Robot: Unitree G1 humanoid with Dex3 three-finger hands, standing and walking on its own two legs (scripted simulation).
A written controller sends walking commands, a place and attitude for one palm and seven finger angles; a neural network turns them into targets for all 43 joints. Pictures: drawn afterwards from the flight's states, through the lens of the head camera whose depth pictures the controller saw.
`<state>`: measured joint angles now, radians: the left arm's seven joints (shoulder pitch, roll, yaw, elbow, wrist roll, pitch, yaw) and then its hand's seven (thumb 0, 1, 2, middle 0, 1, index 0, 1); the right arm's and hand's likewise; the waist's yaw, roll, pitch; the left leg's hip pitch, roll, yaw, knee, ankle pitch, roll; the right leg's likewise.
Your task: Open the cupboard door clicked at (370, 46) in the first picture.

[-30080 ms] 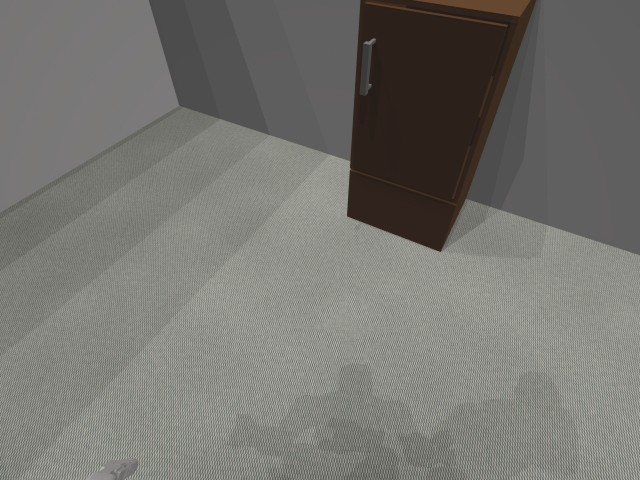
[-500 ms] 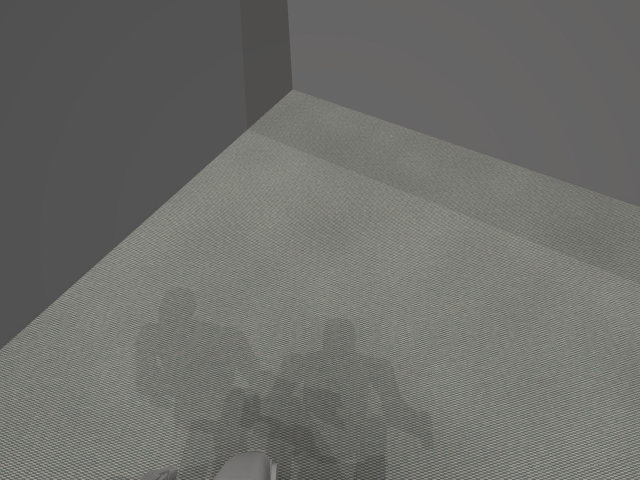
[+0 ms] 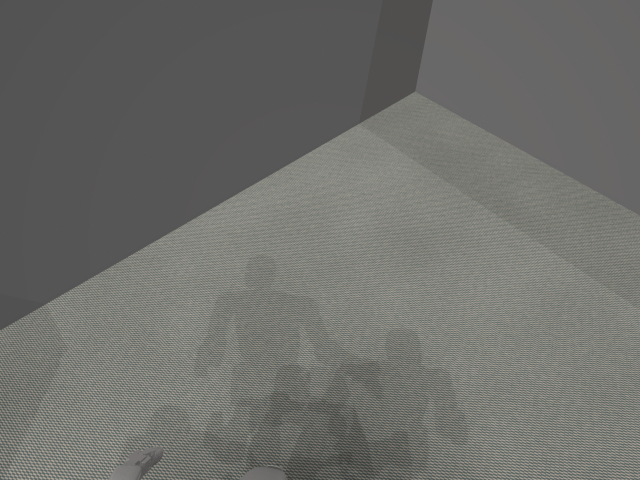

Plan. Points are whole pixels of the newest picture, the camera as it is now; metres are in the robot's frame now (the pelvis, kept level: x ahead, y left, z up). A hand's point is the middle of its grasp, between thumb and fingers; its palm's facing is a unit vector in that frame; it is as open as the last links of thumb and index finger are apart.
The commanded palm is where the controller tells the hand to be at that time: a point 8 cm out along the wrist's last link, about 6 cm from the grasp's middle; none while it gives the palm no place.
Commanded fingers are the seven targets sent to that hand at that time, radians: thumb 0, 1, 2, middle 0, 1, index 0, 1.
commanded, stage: turn to face it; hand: left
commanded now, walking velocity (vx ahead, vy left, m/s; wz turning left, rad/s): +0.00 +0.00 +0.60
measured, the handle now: out of the picture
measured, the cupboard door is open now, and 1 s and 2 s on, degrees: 45 45 45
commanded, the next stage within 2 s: none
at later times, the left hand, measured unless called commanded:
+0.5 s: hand out of the picture +0.01 +0.24 -0.17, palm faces +0.34 -0.91 -0.22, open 7.4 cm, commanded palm none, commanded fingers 0.00 0.90 0.90 -0.20 -0.30 -0.20 -0.30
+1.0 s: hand out of the picture +0.00 +0.17 -0.14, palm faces +0.56 -0.79 -0.25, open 7.4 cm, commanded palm none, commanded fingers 0.00 0.90 0.90 -0.20 -0.30 -0.20 -0.30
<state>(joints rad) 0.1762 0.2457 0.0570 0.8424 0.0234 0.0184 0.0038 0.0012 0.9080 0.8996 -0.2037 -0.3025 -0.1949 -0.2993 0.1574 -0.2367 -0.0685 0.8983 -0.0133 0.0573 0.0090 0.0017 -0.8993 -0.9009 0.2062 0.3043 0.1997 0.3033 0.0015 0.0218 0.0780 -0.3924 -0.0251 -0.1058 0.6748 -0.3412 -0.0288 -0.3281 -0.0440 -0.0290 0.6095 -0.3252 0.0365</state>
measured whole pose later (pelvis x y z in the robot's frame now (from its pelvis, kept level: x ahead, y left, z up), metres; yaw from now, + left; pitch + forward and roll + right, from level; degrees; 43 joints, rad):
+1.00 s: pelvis +0.04 -0.03 +0.02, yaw +37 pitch +0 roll +2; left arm 0.20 0.19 0.03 0.86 0.02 0.02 0.02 0.00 0.90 0.90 -0.21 -0.30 -0.20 -0.30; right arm 0.16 -0.26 -0.09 0.94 -0.01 0.08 0.03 0.00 -0.91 -0.90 0.20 0.30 0.19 0.30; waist -0.03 0.00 0.11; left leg -0.49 0.01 0.02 1.05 -0.42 -0.07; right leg -0.18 -0.10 -0.15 0.49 -0.31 0.01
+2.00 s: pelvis +0.06 +0.00 +0.00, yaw +74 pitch +0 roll +1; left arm 0.26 0.21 0.04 0.88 0.02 0.01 0.01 0.00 0.90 0.90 -0.21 -0.30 -0.20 -0.30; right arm 0.10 -0.25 -0.07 0.93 -0.01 0.07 0.03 0.00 -0.91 -0.90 0.20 0.30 0.19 0.30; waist 0.00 -0.05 0.13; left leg -0.35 0.01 0.08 0.70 -0.37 -0.04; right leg -0.16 -0.15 -0.23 0.59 -0.41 0.04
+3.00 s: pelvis +0.05 +0.05 +0.02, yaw +94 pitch +0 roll +1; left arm 0.44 0.17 0.04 1.08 0.03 -0.04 0.00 0.00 0.91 0.90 -0.21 -0.30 -0.20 -0.30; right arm 0.13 -0.24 -0.07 1.01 -0.02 0.05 0.04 0.00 -0.91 -0.90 0.20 0.30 0.19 0.30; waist 0.07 -0.02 0.06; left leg -0.47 0.06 0.05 0.80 -0.27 -0.04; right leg -0.02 -0.14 -0.18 0.35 -0.31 0.06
